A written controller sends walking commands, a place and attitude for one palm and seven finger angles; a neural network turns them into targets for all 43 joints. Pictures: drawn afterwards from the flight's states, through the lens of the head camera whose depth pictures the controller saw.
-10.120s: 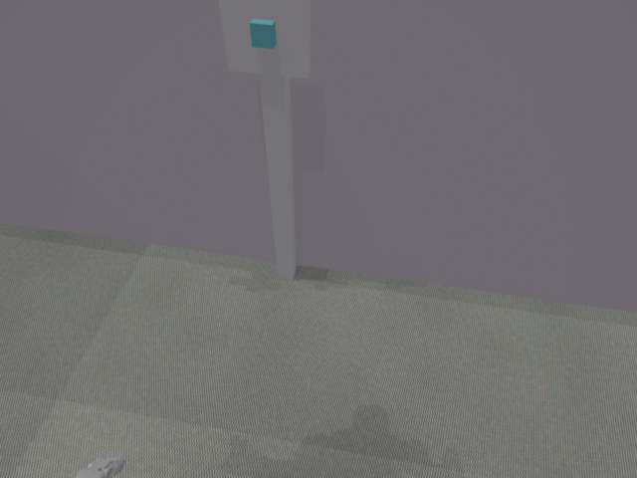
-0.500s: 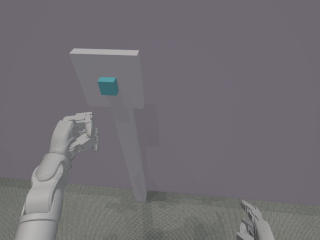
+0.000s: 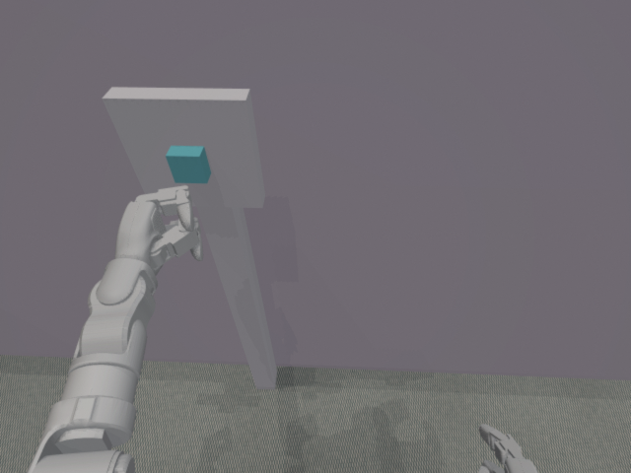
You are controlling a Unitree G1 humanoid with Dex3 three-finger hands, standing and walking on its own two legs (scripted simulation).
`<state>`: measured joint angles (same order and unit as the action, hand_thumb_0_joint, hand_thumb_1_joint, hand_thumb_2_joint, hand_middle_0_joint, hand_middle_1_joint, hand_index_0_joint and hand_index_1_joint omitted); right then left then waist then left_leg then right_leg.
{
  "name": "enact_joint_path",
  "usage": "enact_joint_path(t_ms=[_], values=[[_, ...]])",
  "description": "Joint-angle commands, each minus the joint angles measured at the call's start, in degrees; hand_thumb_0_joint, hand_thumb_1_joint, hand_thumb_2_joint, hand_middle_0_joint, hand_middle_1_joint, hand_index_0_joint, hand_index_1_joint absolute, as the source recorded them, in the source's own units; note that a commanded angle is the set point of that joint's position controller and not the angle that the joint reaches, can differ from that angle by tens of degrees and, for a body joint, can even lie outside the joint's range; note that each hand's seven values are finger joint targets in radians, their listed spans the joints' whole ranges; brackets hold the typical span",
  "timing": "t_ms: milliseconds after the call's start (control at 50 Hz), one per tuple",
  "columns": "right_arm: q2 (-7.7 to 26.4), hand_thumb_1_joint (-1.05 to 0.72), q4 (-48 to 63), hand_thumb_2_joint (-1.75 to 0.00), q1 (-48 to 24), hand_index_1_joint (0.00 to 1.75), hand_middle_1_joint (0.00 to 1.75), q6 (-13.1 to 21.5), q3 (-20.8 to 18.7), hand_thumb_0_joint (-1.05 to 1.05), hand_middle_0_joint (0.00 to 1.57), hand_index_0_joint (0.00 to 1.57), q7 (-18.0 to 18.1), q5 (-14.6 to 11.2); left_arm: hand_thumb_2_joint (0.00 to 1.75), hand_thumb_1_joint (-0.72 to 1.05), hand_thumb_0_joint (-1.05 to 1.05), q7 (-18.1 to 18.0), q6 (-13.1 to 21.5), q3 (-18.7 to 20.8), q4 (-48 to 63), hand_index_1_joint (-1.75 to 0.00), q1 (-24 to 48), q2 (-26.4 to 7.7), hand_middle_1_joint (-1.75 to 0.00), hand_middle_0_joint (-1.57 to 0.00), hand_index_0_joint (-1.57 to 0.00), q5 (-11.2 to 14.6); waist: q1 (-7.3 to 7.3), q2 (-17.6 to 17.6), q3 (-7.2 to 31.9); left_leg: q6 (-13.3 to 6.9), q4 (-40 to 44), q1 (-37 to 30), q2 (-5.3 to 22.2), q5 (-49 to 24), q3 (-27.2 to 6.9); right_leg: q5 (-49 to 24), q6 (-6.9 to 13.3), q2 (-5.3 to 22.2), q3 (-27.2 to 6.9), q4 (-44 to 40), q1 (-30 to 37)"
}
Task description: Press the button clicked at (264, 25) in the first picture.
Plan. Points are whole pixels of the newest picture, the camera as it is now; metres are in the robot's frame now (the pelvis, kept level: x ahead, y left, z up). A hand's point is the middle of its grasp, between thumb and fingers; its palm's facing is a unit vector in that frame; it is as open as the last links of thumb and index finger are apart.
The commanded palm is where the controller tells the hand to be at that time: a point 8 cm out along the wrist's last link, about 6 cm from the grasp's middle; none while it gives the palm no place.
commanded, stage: aim a knuckle at the button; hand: left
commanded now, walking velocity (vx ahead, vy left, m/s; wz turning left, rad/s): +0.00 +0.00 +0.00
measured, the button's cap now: (190, 163) +0.48 +0.20 +0.16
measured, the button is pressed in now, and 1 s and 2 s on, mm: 0 0 10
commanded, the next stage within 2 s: press the button with the knuckle in 0.72 s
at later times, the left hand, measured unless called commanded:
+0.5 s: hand (192, 233) +0.37 +0.17 +0.13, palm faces +0.02 -1.00 -0.03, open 3.1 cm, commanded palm +0.35 +0.22 +0.13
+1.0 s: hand (194, 229) +0.38 +0.17 +0.12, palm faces +0.01 -1.00 -0.02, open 3.1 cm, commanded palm +0.36 +0.22 +0.13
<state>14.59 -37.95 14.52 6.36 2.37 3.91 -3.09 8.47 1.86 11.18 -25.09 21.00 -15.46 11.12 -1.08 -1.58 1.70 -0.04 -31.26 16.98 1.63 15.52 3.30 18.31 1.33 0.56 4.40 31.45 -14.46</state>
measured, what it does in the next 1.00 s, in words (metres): stands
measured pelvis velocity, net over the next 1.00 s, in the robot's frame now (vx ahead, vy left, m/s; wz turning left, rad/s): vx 0.00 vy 0.01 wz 0.00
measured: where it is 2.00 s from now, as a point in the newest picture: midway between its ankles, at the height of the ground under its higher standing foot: outside the picture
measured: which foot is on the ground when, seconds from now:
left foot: down 0.00-1.00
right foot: down 0.00-1.00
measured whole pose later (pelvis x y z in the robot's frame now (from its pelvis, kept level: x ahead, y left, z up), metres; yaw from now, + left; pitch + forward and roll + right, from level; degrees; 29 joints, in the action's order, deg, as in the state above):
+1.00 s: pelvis +0.00 +0.01 +0.00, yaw +0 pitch +2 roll +0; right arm 14.3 -37.2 14.5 4.1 2.5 4.0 -3.2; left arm 8.4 3.6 10.9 -30.2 25.1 -15.5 10.8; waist -1.3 -1.2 1.7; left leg -0.5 -32.6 18.9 1.4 15.8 3.2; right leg 18.2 0.9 0.8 4.4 32.1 -16.0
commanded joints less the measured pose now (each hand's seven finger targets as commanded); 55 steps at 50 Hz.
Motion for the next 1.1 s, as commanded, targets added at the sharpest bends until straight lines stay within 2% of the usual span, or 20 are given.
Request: enact_joint_path(t_ms=[0,40,100,200,300,340,380,440,480,540,560,600,660,740,780,820,860,940,1060,1080], values=[[7.2,-0.90,7.9,-0.90,-3.0,0.30,0.30,1.9,-3.0,0.00,0.20,0.20,0.4,-0.5,0.90,0.90,0.00,0.5,5.5,3.6,9.1,-1.50,24.1,-10.9,-1.50,-1.30,-1.30,1.0,-0.41,0.9,14.3,-1.9,2.0,-8.3,-1.7,-13.5,-2.4,-20.1,-0.3,-0.5,-3.0,-3.9,0.9],[7.0,-0.90,8.7,-0.90,-2.9,0.30,0.30,1.9,-3.1,0.00,0.20,0.20,0.0,-0.4,0.90,0.90,0.00,0.9,6.1,2.8,9.7,-1.50,21.6,-9.2,-1.50,-1.30,-1.30,1.2,0.25,0.4,15.9,-1.9,1.8,-8.9,-1.8,-14.9,-2.3,-21.8,-0.2,-0.5,-2.8,-3.5,1.7],[7.2,-0.90,9.3,-0.90,-2.8,0.30,0.30,1.6,-3.4,0.00,0.20,0.20,-0.3,-0.4,0.90,0.90,0.00,1.0,6.7,5.1,10.2,-1.50,18.4,-11.0,-1.50,-1.30,-1.30,1.7,1.20,2.1,16.7,-2.0,2.0,-8.1,-1.7,-15.7,-2.0,-23.7,-0.4,-0.5,-3.0,-3.3,3.4],[7.2,-0.90,9.6,-0.90,-3.2,0.30,0.30,1.2,-3.4,0.00,0.20,0.20,-0.3,-0.7,0.90,0.90,0.00,0.8,6.6,3.0,11.8,-1.50,19.5,-9.5,-1.50,-1.30,-1.30,1.5,0.19,1.4,13.4,-2.1,2.4,-7.7,-1.6,-13.4,-1.8,-21.0,-0.5,-0.7,-3.0,-4.1,1.1],[7.1,-0.90,9.0,-0.90,-3.5,0.30,0.30,1.2,-3.3,0.00,0.20,0.20,0.2,-0.5,0.90,0.90,0.00,-0.2,7.3,5.0,13.2,-1.50,22.5,-12.1,-1.50,-1.30,-1.30,1.3,-0.12,1.9,14.3,-2.3,2.5,-8.2,-1.6,-11.7,-1.9,-19.0,-0.6,-0.6,-3.5,-4.5,1.4],[6.8,-0.90,9.0,-0.90,-3.8,0.30,0.30,1.3,-3.1,0.00,0.20,0.20,0.3,-0.6,0.90,0.90,0.00,0.0,7.5,4.5,13.4,-1.50,22.7,-11.5,-1.50,-1.30,-1.30,1.2,-0.07,-0.5,14.5,-2.1,2.5,-8.9,-1.5,-11.9,-1.9,-18.8,-0.4,-0.7,-3.4,-4.4,1.0],[6.9,-0.90,8.7,-0.90,-3.7,0.30,0.30,1.3,-3.1,0.00,0.20,0.20,0.4,-0.6,0.90,0.90,0.00,0.3,7.4,4.4,11.2,-1.50,22.0,-11.3,-1.50,-1.30,-1.30,1.4,-0.08,1.9,14.3,-2.2,2.5,-8.2,-1.5,-11.1,-2.1,-18.2,-0.5,-0.7,-3.4,-4.5,1.2],[6.9,-0.90,8.8,-0.90,-3.9,0.30,0.30,1.4,-2.9,0.00,0.20,0.20,0.4,-0.7,0.90,0.90,0.00,1.0,6.7,2.4,9.8,-1.50,23.2,-9.1,-1.50,-1.30,-1.30,1.7,-0.52,0.9,13.4,-2.1,2.5,-8.4,-1.6,-10.7,-2.4,-17.7,-0.4,-0.7,-3.1,-4.6,-0.1],[7.2,-0.90,8.8,-0.90,-3.7,0.30,0.30,1.0,-2.8,0.00,0.20,0.20,0.5,-0.8,0.90,0.90,0.00,1.3,5.9,3.4,6.6,-1.50,21.7,-10.2,-1.50,-1.30,-1.30,1.8,-0.37,3.4,12.3,-2.2,2.6,-6.9,-1.6,-9.6,-2.3,-16.9,-0.6,-0.6,-3.2,-4.9,-0.1],[7.2,-0.90,9.1,-0.90,-3.7,0.30,0.30,0.8,-2.7,0.00,0.20,0.20,0.5,-0.8,0.90,0.90,0.00,1.4,5.8,3.3,7.0,-1.50,23.7,-10.4,-1.50,-1.30,-1.30,1.6,-0.40,1.3,13.0,-2.1,2.3,-7.2,-1.8,-9.8,-2.3,-16.8,-0.4,-0.5,-3.3,-4.6,-0.5],[7.3,-0.90,9.1,-0.90,-3.5,0.30,0.30,0.7,-2.7,0.00,0.20,0.20,0.5,-0.7,0.90,0.90,0.00,1.4,6.0,3.4,6.9,-1.50,24.7,-10.6,-1.50,-1.30,-1.30,1.7,-0.80,3.7,12.9,-2.4,2.0,-6.9,-1.7,-9.8,-2.5,-16.8,-0.6,-0.6,-3.3,-4.7,-0.5],[7.2,-0.90,9.3,-0.90,-3.6,0.30,0.30,0.6,-2.9,0.00,0.20,0.20,0.5,-0.7,0.90,0.90,0.00,1.4,6.8,5.0,8.2,-1.50,25.3,-12.4,-1.50,-1.30,-1.30,1.7,-0.20,1.1,14.6,-2.3,1.8,-7.6,-1.7,-11.0,-2.3,-18.3,-0.4,-0.5,-3.6,-4.2,0.4],[7.0,-0.90,9.9,-0.90,-3.5,0.30,0.30,0.9,-2.9,0.00,0.20,0.20,0.1,-0.5,0.90,0.90,0.00,1.5,7.9,4.6,11.0,-1.50,22.8,-11.7,-1.50,-1.30,-1.30,1.6,0.42,0.8,17.2,-2.2,1.5,-8.8,-1.5,-13.9,-2.5,-20.8,-0.1,-0.7,-3.2,-3.2,2.1],[7.0,-0.90,9.9,-0.90,-3.8,0.30,0.30,0.9,-2.9,0.00,0.20,0.20,0.1,-0.7,0.90,0.90,0.00,1.6,6.8,2.4,11.1,-1.50,22.2,-9.3,-1.50,-1.30,-1.30,1.6,-0.01,-1.0,14.4,-1.9,1.9,-8.9,-1.4,-13.2,-2.7,-19.4,0.0,-0.8,-2.7,-3.5,-0.2],[7.4,-0.90,9.6,-0.90,-3.5,0.30,0.30,0.7,-3.0,0.00,0.20,0.20,0.2,-0.8,0.90,0.90,0.00,1.2,5.9,2.9,9.9,-1.50,22.5,-9.9,-1.50,-1.30,-1.30,1.7,-0.48,3.0,12.7,-2.1,2.1,-7.7,-1.3,-12.0,-2.9,-18.2,-0.3,-1.0,-2.5,-3.9,-0.8],[7.2,-0.90,9.6,-0.90,-3.6,0.30,0.30,0.7,-2.9,0.00,0.20,0.20,0.3,-0.8,0.90,0.90,0.00,0.8,5.5,1.0,11.4,-1.50,25.5,-8.1,-1.50,-1.30,-1.30,1.5,-1.01,0.5,13.6,-2.0,2.1,-8.8,-1.4,-11.2,-3.0,-17.0,-0.3,-0.9,-2.5,-3.9,-1.8],[7.6,-0.90,8.9,-0.90,-3.1,0.30,0.30,0.5,-2.8,0.00,0.20,0.20,0.5,-0.5,0.90,0.90,0.00,0.0,5.6,2.8,10.2,-1.50,26.9,-10.6,-1.50,-1.30,-1.30,1.1,-1.12,2.8,13.1,-2.1,2.0,-7.9,-1.2,-10.6,-3.4,-15.6,-0.2,-1.0,-2.5,-4.2,-1.7],[7.2,-0.90,8.4,-0.90,-2.9,0.30,0.30,0.4,-2.8,0.00,0.20,0.20,0.6,-0.4,0.90,0.90,0.00,-0.5,6.6,2.8,8.5,-1.50,30.4,-10.7,-1.50,-1.30,-1.30,0.6,-1.07,-0.9,15.0,-1.9,1.9,-9.1,-1.4,-10.6,-3.4,-15.0,0.1,-0.9,-2.7,-3.8,-1.9],[7.7,-0.90,8.0,-0.90,-1.1,0.30,0.30,-0.2,-2.8,0.00,0.20,0.20,0.3,-0.2,0.90,0.90,0.00,0.3,6.8,3.8,0.8,-1.50,30.5,-11.4,-1.50,-1.30,-1.30,0.6,-0.95,2.4,15.8,-2.0,1.3,-6.8,-1.5,-11.6,-3.3,-17.1,0.0,-1.0,-2.7,-3.2,-0.8],[7.7,-0.90,8.2,-0.90,-1.0,0.30,0.30,-0.3,-2.9,0.00,0.20,0.20,0.3,-0.4,0.90,0.90,0.00,0.5,6.8,4.1,0.3,-1.50,31.0,-12.0,-1.50,-1.30,-1.30,0.4,-0.78,0.5,15.9,-1.9,1.2,-6.9,-1.4,-12.0,-3.1,-17.6,0.1,-0.9,-2.9,-3.0,-1.1]])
